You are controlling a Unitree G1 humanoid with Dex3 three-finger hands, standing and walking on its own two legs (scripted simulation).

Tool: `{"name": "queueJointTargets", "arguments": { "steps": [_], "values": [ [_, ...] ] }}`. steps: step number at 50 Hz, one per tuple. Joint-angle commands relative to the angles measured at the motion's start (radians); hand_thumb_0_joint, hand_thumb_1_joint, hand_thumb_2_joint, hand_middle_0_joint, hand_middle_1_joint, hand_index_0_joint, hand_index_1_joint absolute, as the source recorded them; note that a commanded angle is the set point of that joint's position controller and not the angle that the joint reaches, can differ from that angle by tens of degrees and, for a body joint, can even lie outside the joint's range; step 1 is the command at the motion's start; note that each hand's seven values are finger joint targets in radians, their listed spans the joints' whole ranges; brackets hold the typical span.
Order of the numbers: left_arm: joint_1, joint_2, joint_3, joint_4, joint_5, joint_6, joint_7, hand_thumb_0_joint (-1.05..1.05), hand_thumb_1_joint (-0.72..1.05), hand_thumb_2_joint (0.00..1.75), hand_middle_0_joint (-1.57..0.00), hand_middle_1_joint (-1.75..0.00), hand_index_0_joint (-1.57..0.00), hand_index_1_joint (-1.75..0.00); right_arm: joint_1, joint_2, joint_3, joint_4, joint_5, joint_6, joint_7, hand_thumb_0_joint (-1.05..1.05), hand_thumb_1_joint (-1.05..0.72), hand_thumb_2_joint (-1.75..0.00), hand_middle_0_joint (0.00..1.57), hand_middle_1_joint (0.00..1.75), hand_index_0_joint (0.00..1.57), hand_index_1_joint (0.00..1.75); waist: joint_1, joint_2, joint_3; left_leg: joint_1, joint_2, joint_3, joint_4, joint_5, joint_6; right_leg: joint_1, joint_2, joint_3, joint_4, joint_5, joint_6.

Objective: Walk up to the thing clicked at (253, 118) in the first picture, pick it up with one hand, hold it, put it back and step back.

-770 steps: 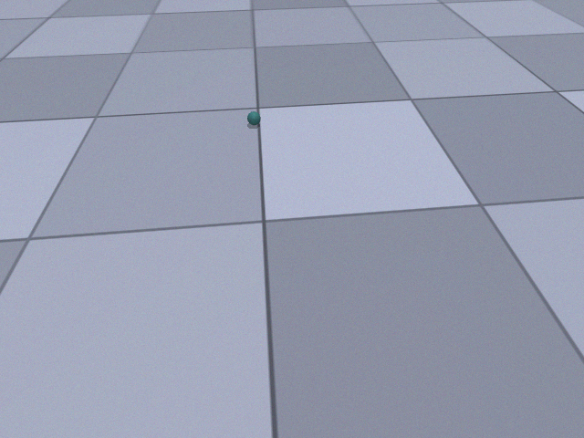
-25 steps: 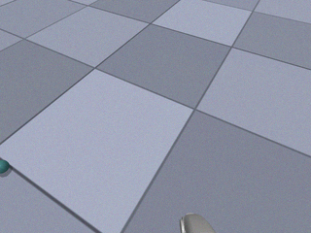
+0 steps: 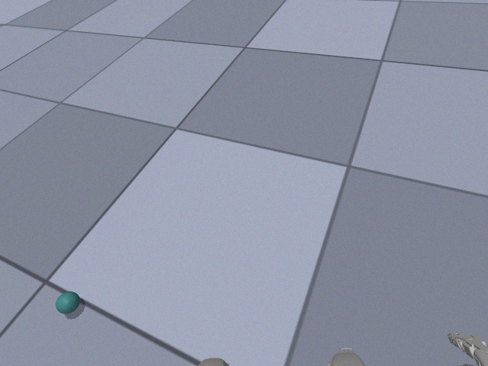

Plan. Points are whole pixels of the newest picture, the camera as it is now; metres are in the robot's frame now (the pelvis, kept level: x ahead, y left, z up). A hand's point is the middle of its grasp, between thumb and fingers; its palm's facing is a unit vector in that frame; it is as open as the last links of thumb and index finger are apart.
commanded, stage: walk up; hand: left
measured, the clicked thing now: (68, 302) +0.49 +0.85 -0.68
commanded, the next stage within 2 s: none
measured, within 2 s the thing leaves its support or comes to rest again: neither
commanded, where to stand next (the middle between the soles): -0.06 +0.67 m, yaw -25 degrees
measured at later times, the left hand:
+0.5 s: hand out of the picture +0.11 +0.51 -0.11, palm faces -0.14 -0.82 -0.56, open 7.4 cm
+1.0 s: hand out of the picture +0.08 +0.78 -0.12, palm faces -0.26 -0.82 -0.51, open 7.4 cm
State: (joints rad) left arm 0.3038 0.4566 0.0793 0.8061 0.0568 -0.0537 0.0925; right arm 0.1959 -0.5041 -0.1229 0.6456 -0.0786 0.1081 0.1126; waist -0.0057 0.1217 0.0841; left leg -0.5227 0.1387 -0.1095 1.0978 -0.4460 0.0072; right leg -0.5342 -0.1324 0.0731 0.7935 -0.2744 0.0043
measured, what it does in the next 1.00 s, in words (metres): steps to the left: left foot, then right foot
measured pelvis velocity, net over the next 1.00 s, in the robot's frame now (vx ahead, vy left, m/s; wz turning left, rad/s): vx -0.08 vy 0.51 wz -0.25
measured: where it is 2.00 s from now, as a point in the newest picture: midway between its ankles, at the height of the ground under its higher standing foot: outside the picture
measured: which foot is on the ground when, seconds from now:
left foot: up 0.00-0.02, down 0.04-0.38, up 0.40-0.70, down 0.72-1.00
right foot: down 0.00-0.06, up 0.08-0.36, down 0.38-0.76, up 0.78-1.00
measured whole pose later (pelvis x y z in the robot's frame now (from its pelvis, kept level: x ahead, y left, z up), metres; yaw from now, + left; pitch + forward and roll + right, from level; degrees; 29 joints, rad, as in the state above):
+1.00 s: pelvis -0.08 +0.51 +0.02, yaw -14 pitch -1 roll -2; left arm 0.24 0.44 0.07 0.87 -0.02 -0.01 0.11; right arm 0.32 -0.37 -0.06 0.70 -0.08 0.09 0.05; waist -0.08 0.03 0.18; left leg -0.42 0.01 0.06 0.79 -0.36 0.07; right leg -0.58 0.07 -0.02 1.15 -0.47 -0.02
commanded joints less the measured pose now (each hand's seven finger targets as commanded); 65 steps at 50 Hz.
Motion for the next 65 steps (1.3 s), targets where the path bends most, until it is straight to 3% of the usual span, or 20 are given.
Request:
{"name": "queueJointTargets", "arguments": {
  "steps": [1,3,4,5,10,15,17,20,22,28,34,36,38,40,43,49,54,58,61,65],
  "values": [
    [-0.041,0.382,0.12,-0.076,-0.001,-0.017,0.021,0.0,0.9,0.9,-0.2,-0.3,-0.2,-0.3,0.155,-0.141,-0.073,-0.031,0.007,-0.023,-0.021,0.0,-0.9,-0.9,0.2,0.3,0.2,0.3,-0.069,-0.313,-0.118,0.193,-0.059,0.135,-0.296,-0.04,0.031,-0.046,-0.085,0.14,-0.215,-0.159,-0.172],
    [-0.065,0.202,0.067,-0.083,-0.019,-0.004,0.031,0.0,0.9,0.9,-0.2,-0.3,-0.2,-0.3,0.327,-0.208,-0.1,0.021,-0.028,-0.049,-0.046,0.0,-0.9,-0.9,0.2,0.3,0.2,0.3,-0.189,0.138,-0.089,0.323,-0.028,-0.038,-0.677,-0.1,0.021,-0.261,0.172,-0.057,0.325,-0.236,-0.074],
    [-0.048,0.145,0.047,-0.09,-0.031,-0.001,0.05,0.0,0.9,0.9,-0.2,-0.3,-0.2,-0.3,0.209,-0.304,-0.105,-0.02,-0.031,-0.061,-0.059,0.0,-0.9,-0.9,0.2,0.3,0.2,0.3,-0.133,0.297,-0.045,0.288,0.156,-0.32,-0.7,0.184,0.058,-0.45,0.294,-0.044,0.503,-0.387,-0.042],
    [-0.096,0.187,0.041,-0.088,-0.025,-0.01,0.076,0.0,0.9,0.9,-0.2,-0.3,-0.2,-0.3,0.122,-0.359,-0.11,-0.031,0.001,-0.061,-0.072,0.0,-0.9,-0.9,0.2,0.3,0.2,0.3,-0.118,0.349,-0.034,0.193,0.237,-0.505,-0.781,0.133,0.158,-0.403,0.203,0.028,0.534,-0.384,-0.077],
    [0.08,0.223,0.056,0.028,-0.078,-0.002,0.039,0.0,0.9,0.9,-0.2,-0.3,-0.2,-0.3,0.021,-0.168,-0.06,-0.078,-0.008,-0.071,-0.091,0.0,-0.9,-0.9,0.2,0.3,0.2,0.3,-0.046,0.14,-0.071,0.384,0.076,-0.085,-0.483,0.721,0.13,-0.263,0.153,-0.055,0.41,-0.193,-0.042],
    [0.106,0.184,0.043,-0.01,-0.083,-0.002,0.031,0.0,0.9,0.9,-0.2,-0.3,-0.2,-0.3,0.046,-0.111,-0.046,-0.118,-0.014,-0.047,-0.086,0.0,-0.9,-0.9,0.2,0.3,0.2,0.3,-0.05,0.109,-0.122,0.367,0.057,0.012,-0.427,0.754,0.137,0.007,0.124,-0.129,0.022,-0.064,-0.039],
    [0.25,0.195,0.056,0.024,-0.072,-0.006,0.041,0.0,0.9,0.9,-0.2,-0.3,-0.2,-0.3,-0.016,-0.105,-0.038,-0.15,0.0,-0.035,-0.079,0.0,-0.9,-0.9,0.2,0.3,0.2,0.3,0.046,0.013,-0.162,0.186,-0.018,0.111,-0.261,0.706,0.049,0.33,0.124,-0.141,-0.242,0.177,-0.072],
    [0.246,0.277,0.087,-0.039,-0.036,0.001,0.061,0.0,0.9,0.9,-0.2,-0.3,-0.2,-0.3,0.145,-0.077,-0.023,-0.136,0.019,-0.026,-0.081,0.0,-0.9,-0.9,0.2,0.3,0.2,0.3,0.03,-0.163,-0.278,-0.245,-0.088,-0.006,0.225,-0.166,-0.08,0.655,-0.314,0.488,-0.294,0.208,-0.304],
    [0.031,0.312,0.092,-0.107,-0.049,-0.011,0.074,0.0,0.9,0.9,-0.2,-0.3,-0.2,-0.3,0.139,-0.163,-0.06,-0.132,0.0,-0.005,-0.103,0.0,-0.9,-0.9,0.2,0.3,0.2,0.3,-0.018,-0.117,-0.177,-0.256,-0.032,-0.116,0.47,-0.163,-0.074,0.383,-0.46,0.645,-0.39,0.081,-0.432],
    [-0.056,0.303,0.095,-0.095,-0.017,-0.016,0.037,0.0,0.9,0.9,-0.2,-0.3,-0.2,-0.3,0.12,-0.137,-0.058,-0.087,0.007,0.0,-0.037,0.0,-0.9,-0.9,0.2,0.3,0.2,0.3,-0.047,-0.226,-0.039,-0.023,-0.06,0.011,0.273,0.05,0.006,-0.017,-0.084,0.155,-0.311,-0.24,-0.204],
    [-0.015,0.365,0.116,-0.081,0.002,0.001,0.021,0.0,0.9,0.9,-0.2,-0.3,-0.2,-0.3,0.095,-0.128,-0.053,-0.071,0.022,0.001,-0.035,0.0,-0.9,-0.9,0.2,0.3,0.2,0.3,0.01,-0.378,-0.076,0.094,-0.074,0.145,-0.116,-0.115,0.013,-0.012,-0.062,0.15,-0.272,-0.23,-0.182],
    [-0.084,0.336,0.105,-0.085,-0.005,0.009,0.021,0.0,0.9,0.9,-0.2,-0.3,-0.2,-0.3,0.268,-0.137,-0.07,-0.009,0.018,-0.009,-0.043,0.0,-0.9,-0.9,0.2,0.3,0.2,0.3,-0.094,-0.292,-0.136,0.289,-0.104,0.171,-0.348,-0.053,0.031,-0.095,-0.028,0.088,-0.121,-0.19,-0.12],
    [-0.099,0.139,0.05,-0.103,-0.032,0.016,0.043,0.0,0.9,0.9,-0.2,-0.3,-0.2,-0.3,0.274,-0.295,-0.096,-0.014,-0.009,-0.03,-0.063,0.0,-0.9,-0.9,0.2,0.3,0.2,0.3,-0.135,0.291,-0.047,0.205,0.165,-0.347,-0.646,0.076,0.117,-0.39,0.294,-0.096,0.473,-0.392,-0.03],
    [-0.167,0.245,0.061,-0.078,-0.019,0.003,0.062,0.0,0.9,0.9,-0.2,-0.3,-0.2,-0.3,-0.011,-0.336,-0.084,-0.072,0.024,-0.039,-0.085,0.0,-0.9,-0.9,0.2,0.3,0.2,0.3,-0.079,0.23,0.063,-0.112,0.31,-0.608,-0.815,-0.106,0.29,-0.239,0.175,0.0,0.604,-0.313,-0.057],
    [-0.014,0.229,0.067,0.012,-0.074,0.019,0.037,0.0,0.9,0.9,-0.2,-0.3,-0.2,-0.3,-0.044,-0.165,-0.05,-0.075,-0.002,-0.05,-0.102,0.0,-0.9,-0.9,0.2,0.3,0.2,0.3,-0.018,0.017,0.071,0.07,0.061,-0.184,-0.627,0.134,0.083,-0.256,0.2,0.038,0.569,-0.178,-0.055],
    [0.029,0.173,0.046,-0.007,-0.083,0.02,0.029,0.0,0.9,0.9,-0.2,-0.3,-0.2,-0.3,0.086,-0.117,-0.035,-0.064,-0.001,-0.052,-0.096,0.0,-0.9,-0.9,0.2,0.3,0.2,0.3,-0.058,0.15,-0.1,0.413,0.063,-0.072,-0.499,0.703,0.133,-0.109,0.163,-0.066,0.237,-0.192,-0.021],
    [0.23,0.173,0.052,0.029,-0.066,0.02,0.037,0.0,0.9,0.9,-0.2,-0.3,-0.2,-0.3,0.009,-0.081,-0.031,-0.122,0.01,-0.019,-0.084,0.0,-0.9,-0.9,0.2,0.3,0.2,0.3,0.041,0.023,-0.175,0.219,0.027,-0.017,-0.372,0.578,0.057,0.327,0.124,-0.097,-0.243,0.064,-0.065],
    [0.022,0.338,0.096,-0.1,-0.025,0.01,0.062,0.0,0.9,0.9,-0.2,-0.3,-0.2,-0.3,0.088,-0.132,-0.058,-0.139,0.0,0.006,-0.101,0.0,-0.9,-0.9,0.2,0.3,0.2,0.3,0.006,-0.264,-0.125,-0.226,-0.069,-0.138,0.344,-0.215,-0.068,0.317,-0.466,0.672,-0.368,0.255,-0.443],
    [-0.074,0.238,0.065,-0.103,-0.043,-0.006,0.059,0.0,0.9,0.9,-0.2,-0.3,-0.2,-0.3,0.077,-0.147,-0.076,-0.063,0.018,-0.004,-0.081,0.0,-0.9,-0.9,0.2,0.3,0.2,0.3,-0.044,-0.069,-0.023,-0.079,-0.143,-0.114,0.406,-0.006,-0.035,0.082,-0.206,0.291,-0.329,0.092,-0.298],
    [-0.027,0.261,0.09,-0.079,-0.027,-0.004,0.039,0.0,0.9,0.9,-0.2,-0.3,-0.2,-0.3,0.095,-0.121,-0.062,-0.062,0.024,0.008,-0.06,0.0,-0.9,-0.9,0.2,0.3,0.2,0.3,-0.009,-0.189,-0.053,-0.046,-0.148,-0.07,0.338,0.049,-0.025,0.11,-0.093,0.167,-0.257,-0.062,-0.21]
  ]
}}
